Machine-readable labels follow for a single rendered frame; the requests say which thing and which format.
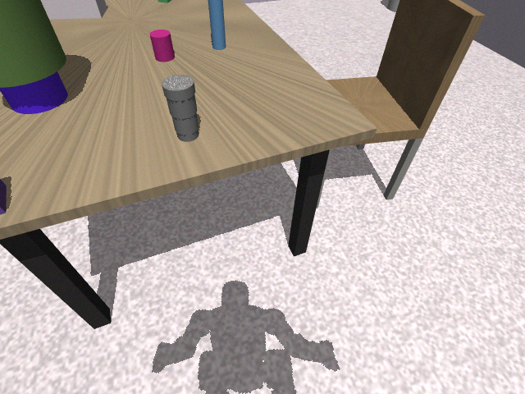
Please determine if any chair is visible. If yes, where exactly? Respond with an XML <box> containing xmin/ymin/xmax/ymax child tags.
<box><xmin>316</xmin><ymin>0</ymin><xmax>485</xmax><ymax>208</ymax></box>

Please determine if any potted plant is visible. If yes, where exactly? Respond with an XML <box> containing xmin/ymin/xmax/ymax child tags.
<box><xmin>0</xmin><ymin>0</ymin><xmax>68</xmax><ymax>114</ymax></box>

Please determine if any table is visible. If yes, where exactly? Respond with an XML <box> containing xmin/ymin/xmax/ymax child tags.
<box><xmin>0</xmin><ymin>0</ymin><xmax>377</xmax><ymax>329</ymax></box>

